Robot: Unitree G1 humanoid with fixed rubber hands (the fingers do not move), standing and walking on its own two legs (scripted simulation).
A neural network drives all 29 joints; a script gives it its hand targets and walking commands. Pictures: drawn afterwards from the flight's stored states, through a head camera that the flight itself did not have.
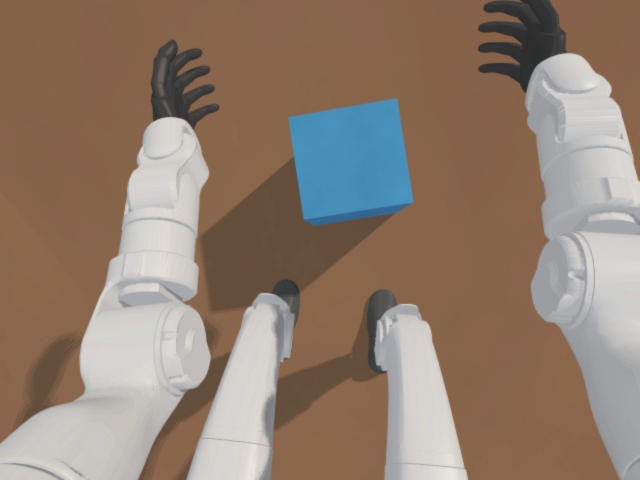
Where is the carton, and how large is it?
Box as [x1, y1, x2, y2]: [288, 98, 412, 225]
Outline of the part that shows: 396,98 288,117 302,211 305,220 315,225 392,213 412,202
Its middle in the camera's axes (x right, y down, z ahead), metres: +0.07 -0.15 +0.85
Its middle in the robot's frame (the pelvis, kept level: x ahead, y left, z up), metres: +0.50 +0.00 -0.52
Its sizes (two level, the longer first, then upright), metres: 0.210 0.200 0.250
